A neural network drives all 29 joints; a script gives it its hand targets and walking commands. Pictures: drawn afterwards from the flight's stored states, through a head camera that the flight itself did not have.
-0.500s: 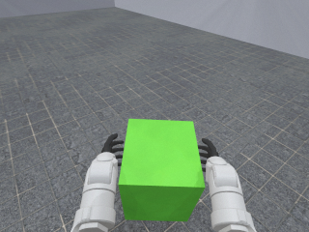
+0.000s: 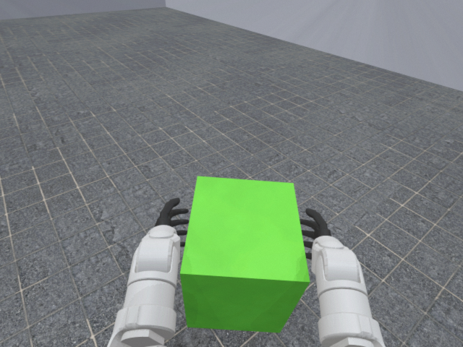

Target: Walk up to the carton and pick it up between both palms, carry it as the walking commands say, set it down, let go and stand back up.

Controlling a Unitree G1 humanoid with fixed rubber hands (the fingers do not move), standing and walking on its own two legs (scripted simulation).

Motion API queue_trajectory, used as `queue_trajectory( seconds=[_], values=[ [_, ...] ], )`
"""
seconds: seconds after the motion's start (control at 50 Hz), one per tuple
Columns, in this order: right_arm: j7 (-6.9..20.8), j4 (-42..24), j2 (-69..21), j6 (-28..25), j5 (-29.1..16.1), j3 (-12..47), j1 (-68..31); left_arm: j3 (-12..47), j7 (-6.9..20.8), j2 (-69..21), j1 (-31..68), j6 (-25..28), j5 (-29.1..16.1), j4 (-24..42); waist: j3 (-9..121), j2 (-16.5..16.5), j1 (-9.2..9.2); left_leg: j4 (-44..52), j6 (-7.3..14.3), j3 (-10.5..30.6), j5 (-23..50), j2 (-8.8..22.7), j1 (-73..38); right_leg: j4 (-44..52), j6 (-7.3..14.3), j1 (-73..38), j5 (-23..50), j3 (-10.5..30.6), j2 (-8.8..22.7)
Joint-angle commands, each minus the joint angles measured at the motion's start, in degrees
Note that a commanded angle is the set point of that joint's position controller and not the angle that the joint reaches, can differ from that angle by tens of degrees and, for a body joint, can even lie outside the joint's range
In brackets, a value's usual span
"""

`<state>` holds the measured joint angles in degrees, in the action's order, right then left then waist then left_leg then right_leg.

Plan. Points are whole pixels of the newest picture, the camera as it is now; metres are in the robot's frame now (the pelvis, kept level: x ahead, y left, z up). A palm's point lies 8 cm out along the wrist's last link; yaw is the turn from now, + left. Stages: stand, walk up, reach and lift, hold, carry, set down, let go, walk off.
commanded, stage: hold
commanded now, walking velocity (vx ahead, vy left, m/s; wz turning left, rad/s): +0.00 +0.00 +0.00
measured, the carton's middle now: (239, 256) +0.33 -0.01 -0.03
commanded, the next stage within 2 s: carry in 0.82 s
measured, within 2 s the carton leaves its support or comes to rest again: neither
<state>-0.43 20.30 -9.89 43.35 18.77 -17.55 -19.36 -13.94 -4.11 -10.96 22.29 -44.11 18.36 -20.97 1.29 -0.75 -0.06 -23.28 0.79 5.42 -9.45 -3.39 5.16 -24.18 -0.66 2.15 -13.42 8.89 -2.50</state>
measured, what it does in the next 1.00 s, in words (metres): stands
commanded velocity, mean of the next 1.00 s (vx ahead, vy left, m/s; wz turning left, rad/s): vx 0.11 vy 0.00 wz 0.00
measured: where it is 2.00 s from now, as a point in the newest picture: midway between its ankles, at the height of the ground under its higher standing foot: (219, 332)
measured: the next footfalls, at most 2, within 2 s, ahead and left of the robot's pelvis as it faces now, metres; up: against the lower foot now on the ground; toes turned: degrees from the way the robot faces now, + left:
left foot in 1.42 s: +0.27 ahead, +0.15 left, +0.00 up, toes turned +18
right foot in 1.82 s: +0.60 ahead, -0.04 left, +0.00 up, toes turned +4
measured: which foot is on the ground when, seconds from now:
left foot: down 0.00-1.00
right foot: down 0.00-1.00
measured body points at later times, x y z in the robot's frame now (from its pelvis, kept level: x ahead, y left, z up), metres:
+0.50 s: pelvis +0.00 -0.01 +0.00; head -0.07 -0.01 +0.45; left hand +0.30 +0.14 +0.06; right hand +0.30 -0.16 +0.05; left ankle +0.05 +0.11 -0.74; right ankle +0.01 -0.13 -0.74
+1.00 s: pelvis +0.01 -0.02 +0.00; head -0.02 -0.02 +0.45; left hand +0.32 +0.13 +0.07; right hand +0.32 -0.16 +0.06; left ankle +0.04 +0.11 -0.74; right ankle +0.00 -0.11 -0.74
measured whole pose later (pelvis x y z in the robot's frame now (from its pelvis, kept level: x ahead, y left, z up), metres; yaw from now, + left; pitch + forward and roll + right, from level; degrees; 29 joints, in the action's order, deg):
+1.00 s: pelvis +0.01 -0.02 +0.00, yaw +1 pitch +1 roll +0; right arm -3.8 7.9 -9.2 48.4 13.6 -12.1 -17.2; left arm -10.7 -5.4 -9.8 19.6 -47.1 12.5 -9.3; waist 5.9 0.2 -0.6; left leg -25.8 -0.6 5.5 -12.0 -1.4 16.8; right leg -26.8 2.3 12.3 -21.8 -0.4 -2.2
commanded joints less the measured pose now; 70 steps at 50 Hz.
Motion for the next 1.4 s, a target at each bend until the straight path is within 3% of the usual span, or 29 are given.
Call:
queue_trajectory(
  seconds=[0.0, 0.14, 0.18, 0.26, 0.28, 0.32, 0.38, 0.44, 0.48, 0.66, 0.68, 0.7, 0.74, 0.78, 0.8, 0.82, 0.86, 0.92, 0.94, 0.96, 0.98, 1.04, 1.08, 1.18, 1.28, 1.32, 1.34, 1.36, 1.38],
  values=[
    [15.01, -4.96, -52.22, -3.08, -17.46, 31.88, -34.47, 28.32, 14.30, -63.22, 22.94, 1.03, -16.65, 1.52, 13.25, 1.73, -0.66, 2.32, -2.03, 1.16, 9.02, 0.44, -12.40, 5.01, 2.56, 8.59, 5.55, -2.53, -1.98],
    [14.28, -4.59, -55.00, -2.23, -16.89, 32.66, -31.09, 28.92, 15.15, -60.76, 23.44, 1.13, -17.03, 4.05, 13.52, 0.07, -0.36, 2.63, -1.63, -0.31, 8.14, 0.14, -11.10, 5.90, 1.91, 6.82, 6.81, -2.29, -1.37],
    [14.17, -5.53, -53.73, -2.31, -17.23, 32.21, -32.45, 27.50, 15.30, -59.90, 20.70, 0.56, -15.58, 1.16, 12.32, 2.69, -1.03, 2.78, -1.50, -0.57, 5.66, -0.23, -10.44, 6.01, 2.21, 6.92, 4.58, -2.16, -1.07],
    [13.63, -5.65, -54.40, -1.96, -17.11, 33.32, -31.62, 28.16, 15.81, -58.70, 22.12, 0.97, -16.79, 3.28, 11.69, -2.37, -0.44, 2.62, -1.19, -0.80, 6.38, -0.10, -9.95, 6.26, 1.60, 7.29, 5.17, -2.36, -1.34],
    [13.27, -5.69, -55.11, -2.04, -17.33, 32.49, -31.31, 28.46, 15.86, -58.59, 22.47, 0.83, -16.49, 3.29, 10.53, 0.66, -0.55, 2.37, -1.15, -0.96, 5.16, -0.20, -8.93, 5.84, 1.81, 7.02, 4.65, -1.90, -0.89],
    [13.20, -7.32, -55.99, -2.11, -17.41, 34.25, -32.48, 28.69, 15.91, -58.63, 22.70, 1.31, -16.81, 4.39, 11.37, -2.22, -1.08, 2.24, -1.05, -1.04, 6.31, -0.14, -9.33, 5.84, 1.36, 7.28, 5.47, -2.39, -1.09],
    [13.17, -4.80, -55.47, -2.42, -17.41, 32.44, -32.71, 27.41, 16.10, -57.79, 23.64, 0.85, -15.95, 1.62, 10.05, 0.78, -0.85, 2.19, -1.01, -1.29, 2.13, -0.41, -7.14, 5.98, 1.49, 7.55, 2.28, -1.91, -0.37],
    [12.81, -3.26, -57.38, -1.94, -16.95, 32.70, -30.66, 27.66, 16.54, -57.59, 24.04, 1.37, -16.52, 2.55, 10.31, -3.22, -0.62, 2.13, -0.56, -1.44, 3.35, -0.26, -7.79, 6.29, 0.78, 7.30, 3.38, -2.07, -0.51],
    [13.00, -4.87, -57.42, -2.80, -18.39, 33.22, -34.18, 28.81, 16.70, -57.89, 25.29, 1.33, -16.62, 3.15, 13.38, 1.24, -1.44, 1.77, -0.96, -1.60, 2.40, -0.77, -7.05, 5.62, 1.29, 5.92, 3.32, -1.81, -0.31],
    [12.91, -3.48, -57.45, -2.50, -17.92, 33.19, -32.32, 29.53, 16.55, -58.05, 25.88, 1.79, -17.05, 3.65, 11.78, -0.62, -0.71, 1.99, -0.81, -1.37, 2.99, -0.01, -7.66, 5.31, 1.53, 7.99, 3.18, -2.29, -0.82],
    [13.01, -2.62, -56.98, -2.62, -17.98, 32.53, -31.44, 29.85, 16.49, -57.64, 25.93, 1.64, -16.59, 3.90, 12.16, 2.49, -0.89, 1.86, -1.25, -1.82, 3.21, -0.66, -8.78, 5.46, 1.90, 8.34, 3.63, -1.90, -0.46],
    [12.93, -5.49, -55.94, -2.80, -17.86, 32.69, -34.47, 28.50, 16.46, -58.08, 23.57, 1.23, -16.45, 1.83, 12.56, -0.57, -1.44, 2.14, -0.97, -1.40, 2.40, -0.19, -7.50, 5.35, 1.80, 7.42, 2.42, -2.36, -0.96],
    [12.91, -3.19, -56.03, -2.49, -18.13, 32.04, -30.68, 29.22, 16.22, -57.71, 23.63, 1.09, -16.24, 2.51, 10.70, 3.46, -1.17, 2.05, -1.26, -1.64, 4.36, -0.53, -6.53, 4.92, 1.84, 7.35, 5.44, -1.80, -0.24],
    [13.11, -5.25, -55.42, -2.57, -17.76, 33.73, -31.76, 30.16, 16.17, -58.59, 23.66, 1.36, -17.14, 3.57, 13.86, 0.03, -0.92, 2.28, -1.25, -1.33, 5.61, -0.11, -9.07, 4.97, 2.02, 6.94, 5.56, -2.37, -1.28],
    [12.71, -4.42, -54.11, -1.73, -17.76, 33.84, -32.76, 34.01, 16.34, -57.73, 27.24, 1.34, -18.19, 3.93, 10.71, 3.01, 0.32, 5.30, -0.24, 8.83, -6.52, 11.31, 7.31, -2.98, 1.72, 12.36, -11.28, -4.87, 3.67],
    [12.29, -7.72, -54.76, -1.66, -18.99, 35.58, -33.67, 35.54, 16.07, -58.22, 30.52, 1.48, -20.13, 7.85, 8.93, 5.41, 0.36, 9.94, 1.26, 13.68, -19.95, 12.31, 9.84, -6.03, 1.93, 13.38, -17.88, -5.50, 0.86],
    [11.37, -12.75, -56.00, -0.50, -21.70, 39.25, -35.26, 37.37, 15.43, -59.14, 29.51, 0.38, -21.79, 10.43, 9.11, 13.69, -0.07, 17.55, 3.39, 15.24, -37.44, 13.84, 17.03, -13.26, 1.49, 8.76, -13.25, -11.78, -2.03],
    [9.89, -18.80, -56.46, 2.44, -24.51, 42.99, -34.96, 39.06, 13.67, -60.59, 26.29, -2.11, -25.51, 14.41, 15.20, 7.68, -1.08, 8.25, 1.73, 7.12, -24.51, 10.07, 19.78, 1.20, 3.76, -0.06, -9.97, -10.49, 0.33],
    [9.24, -22.91, -56.08, 3.49, -25.57, 44.62, -35.35, 39.49, 13.01, -60.47, 24.76, -3.25, -26.39, 17.02, 17.21, 1.72, -1.53, -1.98, -0.42, 1.78, -19.32, 5.65, 25.66, 8.78, 5.58, -6.55, -16.03, -2.04, 5.80],
    [8.57, -25.54, -56.20, 4.65, -26.40, 45.99, -35.07, 40.36, 12.21, -59.40, 24.46, -4.05, -27.13, 20.89, 18.05, -9.21, -2.09, -17.22, -1.69, -4.52, -13.61, 1.21, 32.44, 15.33, 9.04, -9.06, -23.26, 13.70, 17.01],
    [7.55, -28.52, -56.62, 6.37, -27.51, 48.13, -33.61, 42.62, 11.15, -60.16, 22.86, -5.36, -27.71, 24.93, 16.66, -11.05, -2.07, -26.37, -1.36, -5.29, -12.98, 4.51, 37.23, 16.38, 11.88, -8.86, -18.30, 19.63, 24.97],
    [5.34, -34.03, -54.76, 10.25, -29.60, 50.25, -23.68, 44.42, 8.40, -57.87, 15.70, -8.98, -28.24, 31.78, 19.03, -3.19, -1.95, -26.89, -2.12, -7.17, -10.80, 6.77, 38.98, 12.74, 13.06, -14.40, 1.46, 11.01, 24.14],
    [3.96, -36.92, -54.71, 12.62, -30.90, 50.92, -19.74, 45.63, 6.83, -55.72, 12.96, -11.41, -28.77, 37.48, 20.18, -2.76, -1.85, -22.78, -1.26, -8.23, -9.36, 7.09, 37.05, 12.07, 12.43, -13.21, 7.31, 4.72, 21.46],
    [-0.70, -48.11, -51.63, 17.91, -32.48, 52.36, -15.48, 43.81, 3.77, -50.69, 4.17, -16.92, -30.64, 45.96, 17.81, -11.42, -2.58, -12.35, -1.40, -12.90, -6.07, 4.91, 35.89, 9.05, 9.46, -14.74, 21.73, -2.95, 17.24],
    [-4.19, -51.72, -46.24, 22.35, -31.16, 50.55, -10.90, 41.92, 1.68, -45.29, -1.35, -20.83, -31.51, 48.12, 15.46, -15.60, -2.53, -6.35, -1.07, -16.94, -2.55, 3.43, 32.91, 6.82, 9.08, -12.93, 30.02, -6.47, 17.61],
    [-5.06, -52.37, -44.61, 22.87, -30.33, 48.90, -9.08, 41.74, 1.15, -43.91, -1.11, -21.56, -31.99, 48.96, 15.85, -14.27, -1.22, 0.29, -0.09, -20.02, -0.92, 0.72, 24.49, -0.11, 7.08, -11.03, 43.93, -11.40, 14.97],
    [-5.23, -51.63, -44.37, 23.23, -29.83, 47.70, -7.58, 42.65, 0.83, -43.88, -0.06, -21.86, -32.56, 49.77, 19.27, -11.19, -0.01, 6.07, 0.48, -21.02, 5.41, 0.72, 12.98, -7.26, 5.01, -7.20, 44.73, -16.44, 13.61],
    [-5.23, -49.03, -43.60, 23.57, -29.51, 45.54, -3.80, 42.92, 0.48, -42.77, 0.93, -22.37, -32.23, 50.23, 26.39, -5.15, 2.22, 4.97, 2.77, -15.55, 4.14, 3.63, -6.87, -18.94, 2.51, 4.46, 36.69, -18.24, 12.31],
    [-5.18, -48.33, -41.27, 23.57, -29.03, 44.42, -2.98, 43.27, 0.28, -41.20, 1.64, -22.79, -31.89, 51.02, 28.09, 6.44, 3.56, 1.68, 7.21, 0.64, 5.29, 14.19, -22.93, -30.40, -0.25, 25.14, 16.46, -19.37, 9.18]
  ],
)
